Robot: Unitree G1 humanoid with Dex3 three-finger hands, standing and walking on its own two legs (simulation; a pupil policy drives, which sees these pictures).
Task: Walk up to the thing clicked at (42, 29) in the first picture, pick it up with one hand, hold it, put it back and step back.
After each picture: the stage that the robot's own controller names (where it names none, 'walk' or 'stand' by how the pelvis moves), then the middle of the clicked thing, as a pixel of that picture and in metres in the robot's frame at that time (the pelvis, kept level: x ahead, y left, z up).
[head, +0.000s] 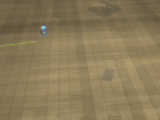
stand; (44, 30) +1.79 +0.56 -0.72
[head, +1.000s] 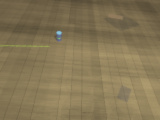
walk; (59, 36) +1.69 +0.25 -0.69
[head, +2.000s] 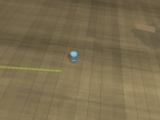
walk; (73, 57) +1.14 +0.09 -0.69
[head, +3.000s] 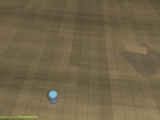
walk; (53, 97) +0.72 +0.22 -0.71
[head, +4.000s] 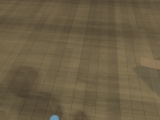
walk; out of the picture +0.53 +0.22 -0.71
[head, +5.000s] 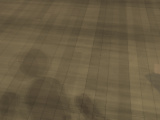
stand; out of the picture +0.43 +0.19 -0.71
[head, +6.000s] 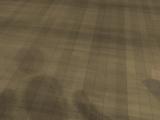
stand; out of the picture +0.39 +0.19 -0.72
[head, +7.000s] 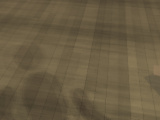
stand; out of the picture +0.39 +0.18 -0.71
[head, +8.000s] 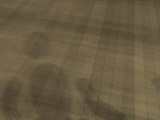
stand; out of the picture +0.38 +0.15 -0.72
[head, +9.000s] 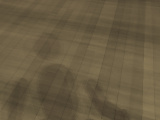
stand; out of the picture +0.40 +0.13 -0.72
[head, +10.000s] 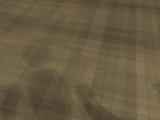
stand; out of the picture +0.39 +0.14 -0.73
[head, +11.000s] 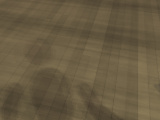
stand; out of the picture +0.39 +0.14 -0.72
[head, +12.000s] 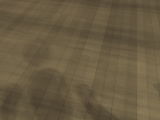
stand; out of the picture +0.39 +0.14 -0.72
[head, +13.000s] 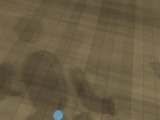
go down; (58, 117) +0.41 +0.14 -0.66
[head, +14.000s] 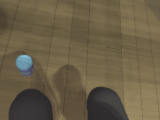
go down; (25, 66) +0.46 +0.21 -0.30
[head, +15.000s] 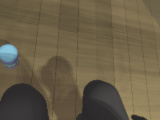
close in; (9, 57) +0.46 +0.23 -0.27
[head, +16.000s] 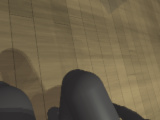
close in; out of the picture +0.44 +0.27 -0.23
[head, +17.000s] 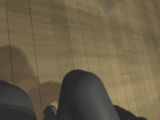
lift; out of the picture +0.42 +0.26 -0.24
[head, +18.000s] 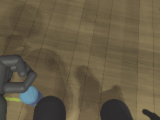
lift; (32, 96) +0.32 +0.23 -0.22
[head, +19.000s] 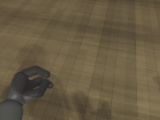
hold; out of the picture +0.28 +0.25 -0.69
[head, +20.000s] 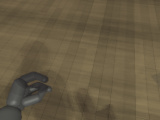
hold; out of the picture +0.26 +0.28 -0.70
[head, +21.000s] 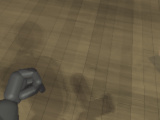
crouch; out of the picture +0.27 +0.29 -0.66
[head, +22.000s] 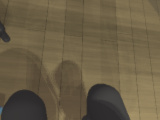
lower; out of the picture +0.28 +0.34 -0.34
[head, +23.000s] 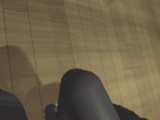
lower; out of the picture +0.20 +0.36 -0.27
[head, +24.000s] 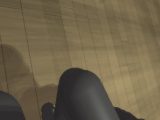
lower; out of the picture +0.19 +0.36 -0.26
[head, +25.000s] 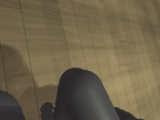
lower; out of the picture +0.17 +0.37 -0.26
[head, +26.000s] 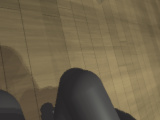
lower; out of the picture +0.16 +0.37 -0.26
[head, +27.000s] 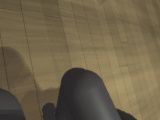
loosen; out of the picture +0.15 +0.37 -0.26
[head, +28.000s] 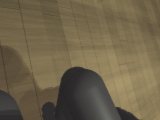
withdraw; out of the picture +0.14 +0.37 -0.26
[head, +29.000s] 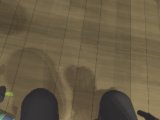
walk; out of the picture +0.21 +0.36 -0.38
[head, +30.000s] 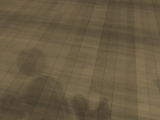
stand; out of the picture +0.15 +0.32 -0.69
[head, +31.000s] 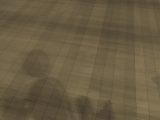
stand; out of the picture +0.17 +0.34 -0.69
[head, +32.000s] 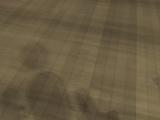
stand; out of the picture +0.16 +0.33 -0.71
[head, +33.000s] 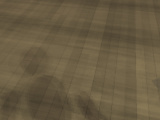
walk; out of the picture +0.17 +0.33 -0.75
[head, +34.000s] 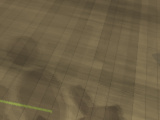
walk; out of the picture +0.35 +0.30 -0.73
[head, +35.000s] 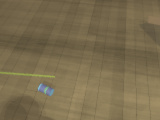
walk; (46, 89) +0.66 +0.37 -0.72
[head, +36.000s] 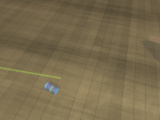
stand; (51, 88) +0.83 +0.30 -0.74
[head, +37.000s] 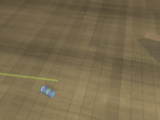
stand; (48, 91) +0.81 +0.35 -0.75
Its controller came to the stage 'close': yes
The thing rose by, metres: 0.26
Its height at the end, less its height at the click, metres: -0.02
